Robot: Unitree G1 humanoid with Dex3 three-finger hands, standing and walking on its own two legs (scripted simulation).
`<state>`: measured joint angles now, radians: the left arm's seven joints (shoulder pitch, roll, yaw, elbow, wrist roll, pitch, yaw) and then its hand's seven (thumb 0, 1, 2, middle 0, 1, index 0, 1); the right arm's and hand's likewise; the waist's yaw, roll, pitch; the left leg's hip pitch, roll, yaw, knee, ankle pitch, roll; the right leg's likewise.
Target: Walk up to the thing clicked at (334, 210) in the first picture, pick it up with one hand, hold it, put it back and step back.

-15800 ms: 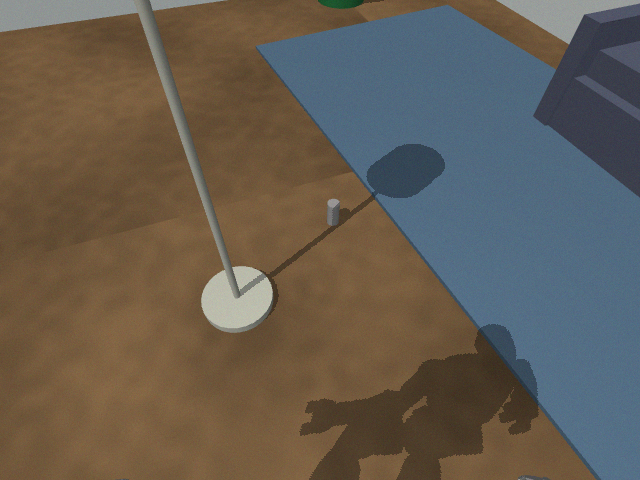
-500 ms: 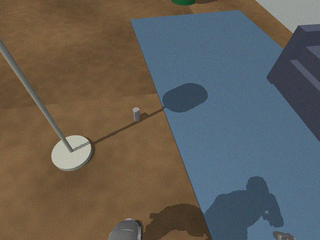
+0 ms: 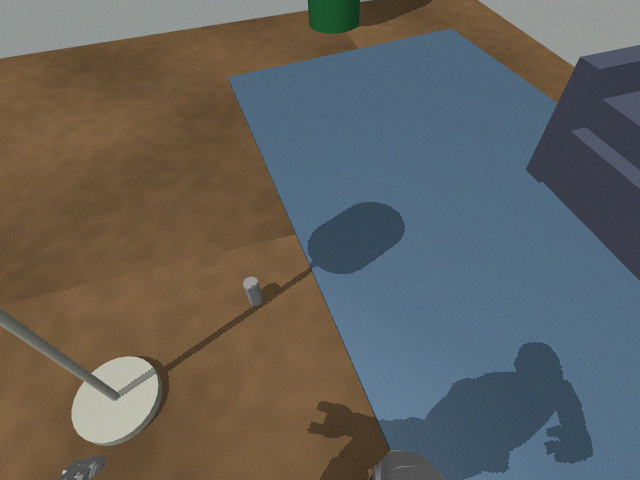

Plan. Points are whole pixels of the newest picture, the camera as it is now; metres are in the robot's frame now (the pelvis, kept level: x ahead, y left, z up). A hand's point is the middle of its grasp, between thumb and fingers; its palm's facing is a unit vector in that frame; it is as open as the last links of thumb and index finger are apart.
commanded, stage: walk up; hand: left
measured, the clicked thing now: (253, 291) +0.78 +0.26 -0.70
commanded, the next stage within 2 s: none
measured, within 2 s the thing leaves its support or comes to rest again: neither
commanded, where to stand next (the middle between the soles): +0.40 +0.02 m, yaw +1 degrees
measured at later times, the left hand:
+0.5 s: hand (130, 438) +0.20 +0.30 -0.15, palm faces +0.00 -0.94 -0.35, open 7.4 cm
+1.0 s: hand (155, 329) +0.35 +0.28 -0.10, palm faces -0.01 -0.90 -0.43, open 7.4 cm
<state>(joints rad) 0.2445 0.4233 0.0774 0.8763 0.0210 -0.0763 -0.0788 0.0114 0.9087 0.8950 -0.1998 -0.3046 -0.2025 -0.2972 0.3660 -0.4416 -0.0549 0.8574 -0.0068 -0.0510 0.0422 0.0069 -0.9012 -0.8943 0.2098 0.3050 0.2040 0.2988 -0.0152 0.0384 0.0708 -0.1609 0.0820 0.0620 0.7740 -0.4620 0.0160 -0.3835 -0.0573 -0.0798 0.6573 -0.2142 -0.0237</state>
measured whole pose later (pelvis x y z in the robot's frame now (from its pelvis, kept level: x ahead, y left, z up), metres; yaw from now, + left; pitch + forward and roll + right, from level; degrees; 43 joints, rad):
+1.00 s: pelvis +0.29 +0.00 +0.02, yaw +1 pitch -2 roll +0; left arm 0.26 0.40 0.02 0.88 0.02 -0.06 -0.01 0.01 0.90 0.89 -0.20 -0.31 -0.21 -0.30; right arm 0.23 -0.42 -0.03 0.89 0.00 -0.01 0.02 0.01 -0.91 -0.89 0.21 0.30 0.20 0.30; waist 0.03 0.05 0.10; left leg -0.41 0.03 0.02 0.86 -0.45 0.02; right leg -0.35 -0.07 -0.05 0.66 -0.27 0.00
